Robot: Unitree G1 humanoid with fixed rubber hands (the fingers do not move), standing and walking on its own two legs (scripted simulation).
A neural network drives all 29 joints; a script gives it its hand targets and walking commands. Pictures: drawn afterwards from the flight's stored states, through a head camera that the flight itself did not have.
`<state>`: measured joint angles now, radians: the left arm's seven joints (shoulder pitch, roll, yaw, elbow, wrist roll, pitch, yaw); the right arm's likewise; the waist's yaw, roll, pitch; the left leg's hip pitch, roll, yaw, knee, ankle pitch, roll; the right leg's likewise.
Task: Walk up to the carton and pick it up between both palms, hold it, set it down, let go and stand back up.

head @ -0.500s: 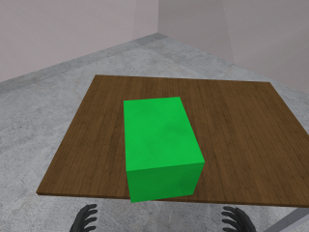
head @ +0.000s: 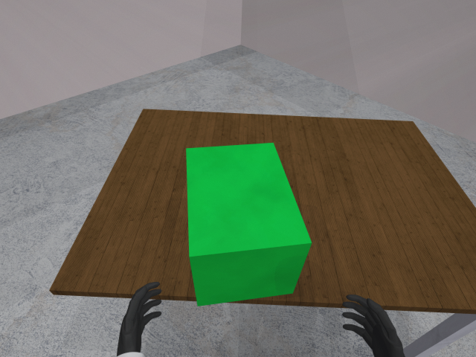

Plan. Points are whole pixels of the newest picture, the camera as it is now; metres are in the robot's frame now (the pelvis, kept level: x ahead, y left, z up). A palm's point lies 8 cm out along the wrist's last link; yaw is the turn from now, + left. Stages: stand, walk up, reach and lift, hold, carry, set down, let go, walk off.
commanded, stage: reach and lift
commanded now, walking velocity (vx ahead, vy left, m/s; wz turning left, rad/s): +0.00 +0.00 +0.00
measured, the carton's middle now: (238, 219) +0.44 +0.03 -0.05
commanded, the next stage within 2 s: none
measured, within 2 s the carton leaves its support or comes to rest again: neither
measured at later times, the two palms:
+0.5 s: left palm (130, 292) +0.24 +0.21 -0.01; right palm (371, 290) +0.26 -0.21 -0.01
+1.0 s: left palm (135, 251) +0.30 +0.21 +0.02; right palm (358, 239) +0.34 -0.19 +0.03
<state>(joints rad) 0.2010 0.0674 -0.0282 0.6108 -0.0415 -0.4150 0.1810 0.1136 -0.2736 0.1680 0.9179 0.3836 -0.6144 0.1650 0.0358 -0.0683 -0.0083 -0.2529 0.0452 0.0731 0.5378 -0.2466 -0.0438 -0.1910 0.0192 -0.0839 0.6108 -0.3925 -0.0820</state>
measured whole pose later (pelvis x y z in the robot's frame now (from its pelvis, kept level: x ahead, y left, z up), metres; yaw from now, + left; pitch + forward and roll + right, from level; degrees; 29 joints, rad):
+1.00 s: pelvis -0.01 +0.02 +0.01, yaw -3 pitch +8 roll +1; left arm -0.24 0.04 0.09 0.51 -0.03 -0.06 0.19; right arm -0.43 -0.37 0.16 0.92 0.41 -0.31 0.13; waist 0.10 -0.03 -0.04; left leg -0.39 0.07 0.12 0.40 -0.14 -0.02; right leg -0.33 0.06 -0.04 0.43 -0.24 -0.07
